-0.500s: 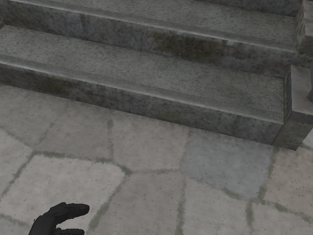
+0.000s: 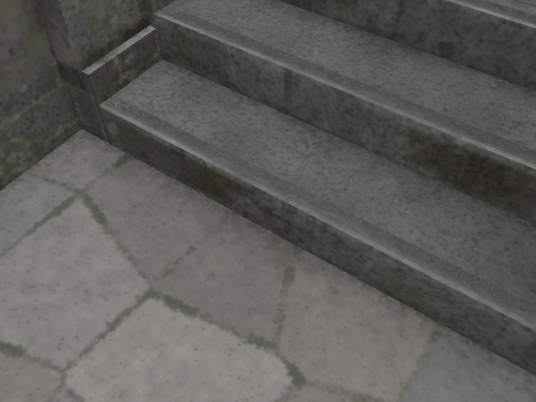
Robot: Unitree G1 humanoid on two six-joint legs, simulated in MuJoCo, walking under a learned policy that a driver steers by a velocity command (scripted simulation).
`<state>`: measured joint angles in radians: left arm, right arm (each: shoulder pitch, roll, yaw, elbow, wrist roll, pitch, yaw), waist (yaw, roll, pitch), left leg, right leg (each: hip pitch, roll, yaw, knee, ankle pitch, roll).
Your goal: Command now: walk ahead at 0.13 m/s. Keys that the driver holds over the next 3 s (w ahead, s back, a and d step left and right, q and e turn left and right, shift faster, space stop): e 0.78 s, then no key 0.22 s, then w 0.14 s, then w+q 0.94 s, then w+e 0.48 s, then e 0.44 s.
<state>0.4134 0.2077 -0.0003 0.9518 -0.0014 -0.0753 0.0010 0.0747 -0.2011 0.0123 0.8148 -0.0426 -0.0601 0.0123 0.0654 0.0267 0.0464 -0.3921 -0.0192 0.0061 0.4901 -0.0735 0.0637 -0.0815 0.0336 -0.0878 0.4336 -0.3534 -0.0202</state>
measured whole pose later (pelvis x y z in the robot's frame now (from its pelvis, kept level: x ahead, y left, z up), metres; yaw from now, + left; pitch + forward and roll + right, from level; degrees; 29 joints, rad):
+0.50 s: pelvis -0.01 -0.02 +0.00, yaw -14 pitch +0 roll +2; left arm 0.28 0.24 0.05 0.84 0.03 0.05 0.00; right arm 0.18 -0.26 -0.06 0.87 -0.02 0.04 -0.05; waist 0.02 0.02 0.02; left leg -0.45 0.03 0.12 0.75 -0.39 0.00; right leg -0.27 0.02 -0.02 0.60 -0.32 -0.07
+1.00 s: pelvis -0.01 +0.01 +0.00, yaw -29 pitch +1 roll +0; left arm 0.23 0.28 0.07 0.81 0.01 0.05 0.02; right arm 0.16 -0.26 -0.02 0.77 -0.02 0.02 -0.05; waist 0.02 -0.03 0.04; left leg -0.23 -0.05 -0.03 0.46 -0.25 0.03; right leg -0.31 0.14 0.20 0.52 -0.24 -0.04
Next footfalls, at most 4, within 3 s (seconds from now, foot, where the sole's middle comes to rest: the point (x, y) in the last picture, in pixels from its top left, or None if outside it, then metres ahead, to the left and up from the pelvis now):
0.44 right None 0.01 -0.10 -0.77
0.98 left None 0.07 0.07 -0.77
1.40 right None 0.05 -0.17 -0.77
1.88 left None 0.41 -0.06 -0.77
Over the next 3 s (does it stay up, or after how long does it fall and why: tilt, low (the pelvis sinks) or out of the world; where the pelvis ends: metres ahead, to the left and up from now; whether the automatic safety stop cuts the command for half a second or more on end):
stays up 0.92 -0.22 0.16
